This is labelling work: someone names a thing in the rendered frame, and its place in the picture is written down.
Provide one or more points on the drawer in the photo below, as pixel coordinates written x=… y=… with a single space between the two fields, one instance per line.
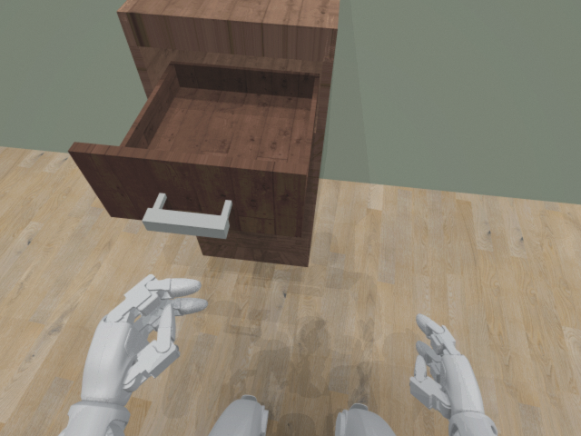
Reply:
x=210 y=133

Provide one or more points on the robot right shin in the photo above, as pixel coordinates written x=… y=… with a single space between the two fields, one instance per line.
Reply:
x=359 y=406

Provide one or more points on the handle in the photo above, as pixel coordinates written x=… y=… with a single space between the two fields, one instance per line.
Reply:
x=199 y=224

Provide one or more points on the robot right forearm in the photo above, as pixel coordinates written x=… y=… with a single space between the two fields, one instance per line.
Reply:
x=471 y=423

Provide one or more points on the robot left forearm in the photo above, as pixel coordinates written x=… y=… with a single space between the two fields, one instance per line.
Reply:
x=94 y=418

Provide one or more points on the cabinet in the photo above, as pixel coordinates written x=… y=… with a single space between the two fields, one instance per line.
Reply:
x=286 y=35

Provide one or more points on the left robot hand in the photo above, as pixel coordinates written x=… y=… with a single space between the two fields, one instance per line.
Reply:
x=109 y=374

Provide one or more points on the right robot hand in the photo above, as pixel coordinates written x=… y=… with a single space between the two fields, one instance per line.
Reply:
x=451 y=371

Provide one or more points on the left robot thigh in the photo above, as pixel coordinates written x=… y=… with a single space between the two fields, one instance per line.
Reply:
x=242 y=418

